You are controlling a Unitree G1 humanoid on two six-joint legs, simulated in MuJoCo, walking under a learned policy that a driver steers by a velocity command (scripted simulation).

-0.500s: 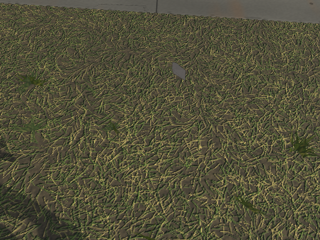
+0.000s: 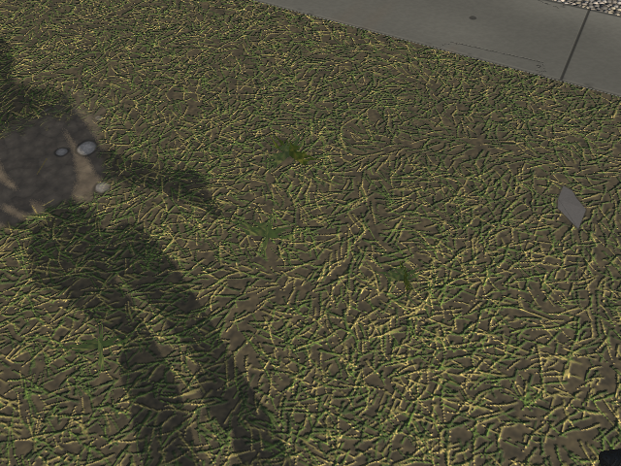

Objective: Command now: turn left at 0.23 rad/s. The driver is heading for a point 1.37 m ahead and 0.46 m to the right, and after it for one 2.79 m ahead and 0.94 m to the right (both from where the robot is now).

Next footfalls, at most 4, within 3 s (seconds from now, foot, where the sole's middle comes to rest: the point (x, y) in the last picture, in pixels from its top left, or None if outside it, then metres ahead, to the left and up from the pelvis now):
0.26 left None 0.03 0.13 -0.77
0.66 right None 0.01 -0.15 -0.77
1.32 left None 0.26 0.04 -0.77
1.76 right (398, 355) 0.72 -0.15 -0.77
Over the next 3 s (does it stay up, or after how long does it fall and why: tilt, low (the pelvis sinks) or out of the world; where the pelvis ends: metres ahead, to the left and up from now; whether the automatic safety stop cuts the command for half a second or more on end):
stays up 1.52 -0.53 -0.02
